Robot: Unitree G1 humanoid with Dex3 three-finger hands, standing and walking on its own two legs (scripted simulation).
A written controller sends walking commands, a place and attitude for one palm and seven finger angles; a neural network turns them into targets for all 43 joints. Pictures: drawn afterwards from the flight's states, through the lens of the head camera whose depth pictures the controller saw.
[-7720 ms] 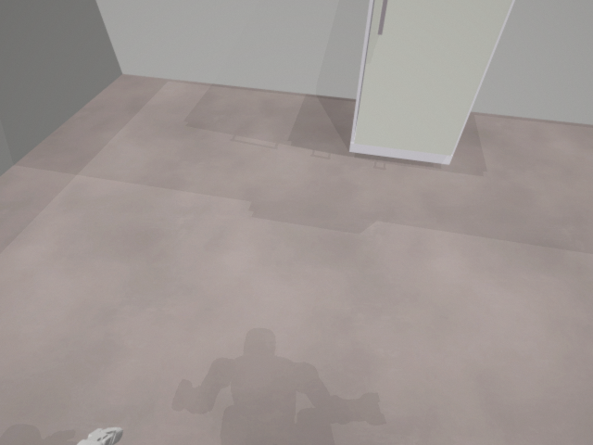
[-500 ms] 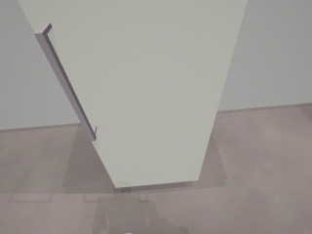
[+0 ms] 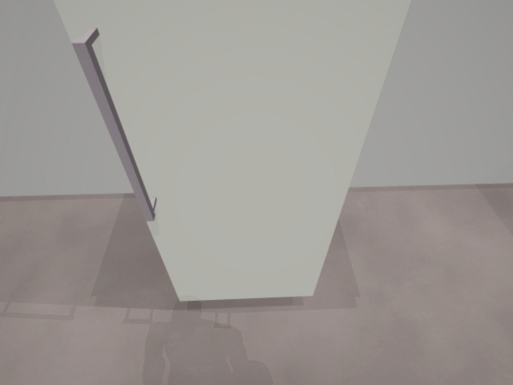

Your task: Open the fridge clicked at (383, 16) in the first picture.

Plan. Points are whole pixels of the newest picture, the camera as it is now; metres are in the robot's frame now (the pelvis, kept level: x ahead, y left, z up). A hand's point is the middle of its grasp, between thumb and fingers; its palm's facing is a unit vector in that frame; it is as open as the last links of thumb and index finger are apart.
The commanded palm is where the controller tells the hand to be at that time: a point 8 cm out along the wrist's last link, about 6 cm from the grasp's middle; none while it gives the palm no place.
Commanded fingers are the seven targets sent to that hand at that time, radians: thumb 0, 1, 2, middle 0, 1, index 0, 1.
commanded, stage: come to a stop and stand still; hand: left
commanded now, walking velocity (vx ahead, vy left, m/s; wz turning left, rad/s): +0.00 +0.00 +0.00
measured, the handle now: (127, 144) +0.49 +0.28 +0.10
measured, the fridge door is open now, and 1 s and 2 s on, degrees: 0 0 0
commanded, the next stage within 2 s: look again from close up in 0.46 s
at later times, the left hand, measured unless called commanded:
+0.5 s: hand out of the picture +0.01 +0.21 -0.17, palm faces +0.03 -0.98 -0.22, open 7.4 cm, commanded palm none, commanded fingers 0.00 0.90 0.90 -0.20 -0.30 -0.20 -0.30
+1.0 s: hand out of the picture +0.01 +0.18 -0.18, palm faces +0.03 -0.98 -0.18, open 7.4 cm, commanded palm none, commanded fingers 0.00 0.90 0.90 -0.20 -0.30 -0.20 -0.30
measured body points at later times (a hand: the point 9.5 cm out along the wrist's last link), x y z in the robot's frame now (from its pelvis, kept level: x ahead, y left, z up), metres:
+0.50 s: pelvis -0.01 +0.03 -0.01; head -0.01 +0.01 +0.44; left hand +0.00 +0.26 -0.16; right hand -0.01 -0.18 -0.17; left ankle -0.01 +0.13 -0.74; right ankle +0.03 -0.09 -0.74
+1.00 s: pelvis +0.01 +0.02 +0.00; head +0.02 +0.01 +0.45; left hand +0.01 +0.24 -0.16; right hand +0.01 -0.20 -0.17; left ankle -0.01 +0.13 -0.74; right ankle +0.03 -0.09 -0.74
